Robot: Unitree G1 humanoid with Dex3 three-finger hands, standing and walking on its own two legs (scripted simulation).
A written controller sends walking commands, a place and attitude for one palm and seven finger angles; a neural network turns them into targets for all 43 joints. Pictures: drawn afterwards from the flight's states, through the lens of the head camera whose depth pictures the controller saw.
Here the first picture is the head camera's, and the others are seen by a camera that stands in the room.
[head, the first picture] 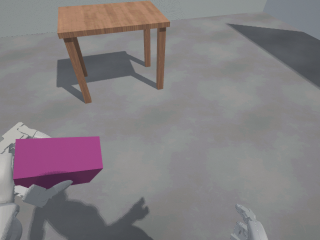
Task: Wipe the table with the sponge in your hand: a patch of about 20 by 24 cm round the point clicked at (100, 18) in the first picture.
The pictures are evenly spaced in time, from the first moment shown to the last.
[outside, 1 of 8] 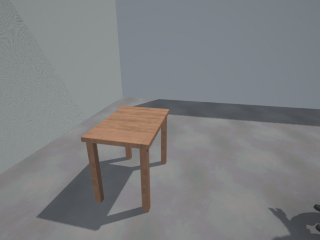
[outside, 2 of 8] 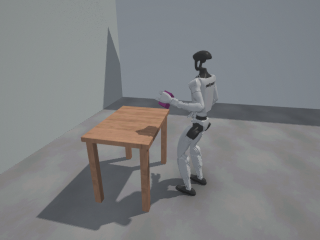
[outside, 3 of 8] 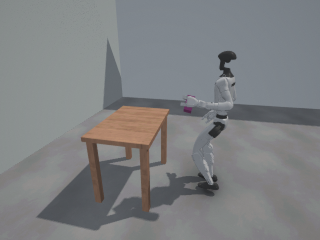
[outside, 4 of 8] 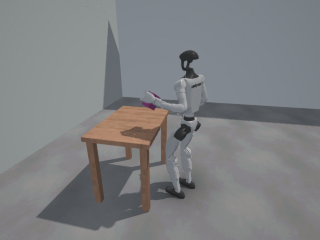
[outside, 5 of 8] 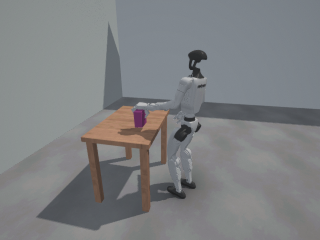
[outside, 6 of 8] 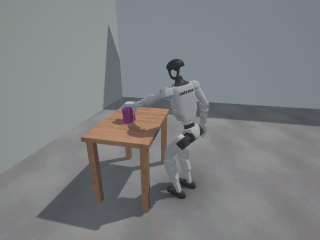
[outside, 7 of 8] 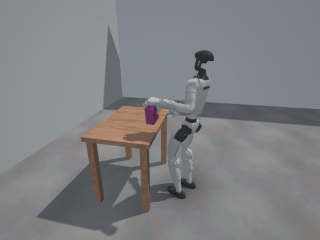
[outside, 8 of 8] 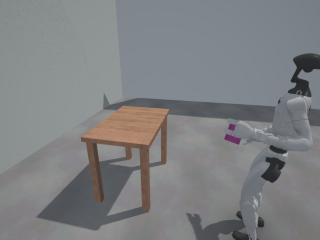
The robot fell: no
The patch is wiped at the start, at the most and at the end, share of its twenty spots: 0.00 0.85 0.85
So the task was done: no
